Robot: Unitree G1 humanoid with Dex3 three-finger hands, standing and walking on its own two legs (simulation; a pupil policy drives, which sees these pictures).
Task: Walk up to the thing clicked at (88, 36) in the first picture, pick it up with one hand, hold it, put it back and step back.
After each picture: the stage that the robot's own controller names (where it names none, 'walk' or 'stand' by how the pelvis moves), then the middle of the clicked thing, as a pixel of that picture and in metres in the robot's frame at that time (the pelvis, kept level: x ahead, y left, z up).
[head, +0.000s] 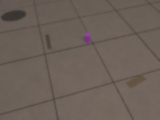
stand; (87, 38) +1.45 -0.05 -0.72
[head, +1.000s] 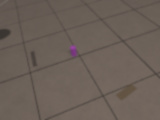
walk; (73, 51) +1.33 +0.22 -0.70
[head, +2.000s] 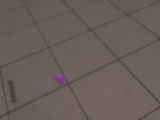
walk; (60, 79) +0.85 +0.31 -0.72
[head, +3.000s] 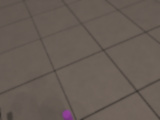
walk; (67, 116) +0.50 +0.22 -0.71
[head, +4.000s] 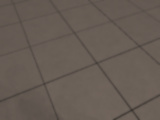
stand; out of the picture +0.35 +0.21 -0.71
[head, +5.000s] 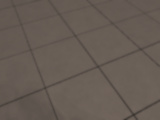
stand; out of the picture +0.32 +0.20 -0.72
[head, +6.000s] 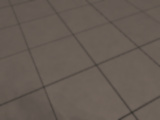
stand; out of the picture +0.33 +0.21 -0.73
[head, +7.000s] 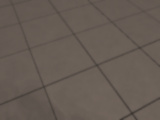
stand; out of the picture +0.32 +0.21 -0.73
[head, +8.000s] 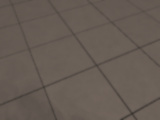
stand; out of the picture +0.32 +0.21 -0.73
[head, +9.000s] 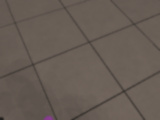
go down; out of the picture +0.34 +0.21 -0.68
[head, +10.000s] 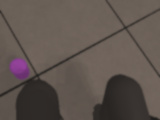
go down; (20, 69) +0.40 +0.24 -0.29
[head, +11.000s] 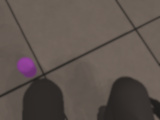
close in; (27, 68) +0.41 +0.24 -0.29
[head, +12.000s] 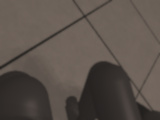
close in; out of the picture +0.39 +0.26 -0.22
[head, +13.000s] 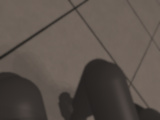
close; out of the picture +0.38 +0.27 -0.22
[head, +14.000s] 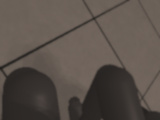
lift; out of the picture +0.33 +0.26 -0.20
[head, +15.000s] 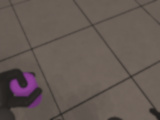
lift; (27, 91) +0.31 +0.19 +0.00
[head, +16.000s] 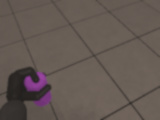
hold; (39, 89) +0.33 +0.17 +0.01
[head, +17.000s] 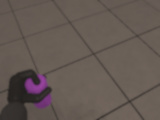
hold; (39, 92) +0.33 +0.17 -0.01
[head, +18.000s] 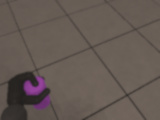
crouch; (38, 93) +0.33 +0.17 -0.04
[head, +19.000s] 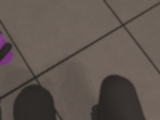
lower; out of the picture +0.45 +0.25 -0.10
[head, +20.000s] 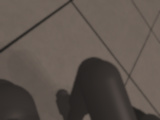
lower; out of the picture +0.41 +0.29 -0.22
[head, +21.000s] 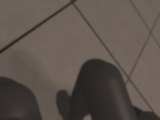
lower; out of the picture +0.41 +0.29 -0.22
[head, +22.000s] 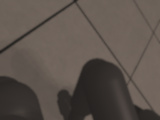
lower; out of the picture +0.40 +0.29 -0.23
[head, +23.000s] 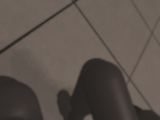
lower; out of the picture +0.40 +0.29 -0.22
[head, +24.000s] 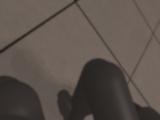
open; out of the picture +0.40 +0.27 -0.23
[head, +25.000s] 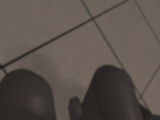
stand; out of the picture +0.40 +0.26 -0.23
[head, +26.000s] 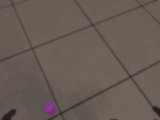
stand; (50, 108) +0.37 +0.21 -0.57
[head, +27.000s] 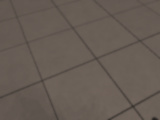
stand; out of the picture +0.35 +0.20 -0.66
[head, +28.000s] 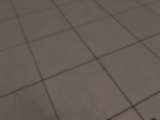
stand; out of the picture +0.35 +0.20 -0.67
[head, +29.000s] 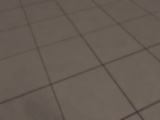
stand; out of the picture +0.38 +0.19 -0.72
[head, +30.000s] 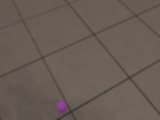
walk; (61, 107) +0.44 +0.17 -0.70
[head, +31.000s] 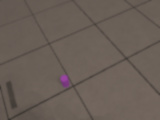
walk; (65, 81) +0.71 +0.22 -0.70
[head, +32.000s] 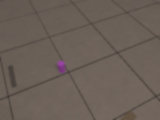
stand; (61, 67) +0.96 +0.22 -0.71
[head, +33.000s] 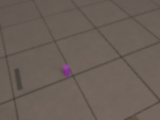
stand; (66, 70) +0.97 +0.20 -0.72
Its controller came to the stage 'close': yes
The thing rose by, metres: 0.70
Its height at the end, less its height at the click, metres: +0.00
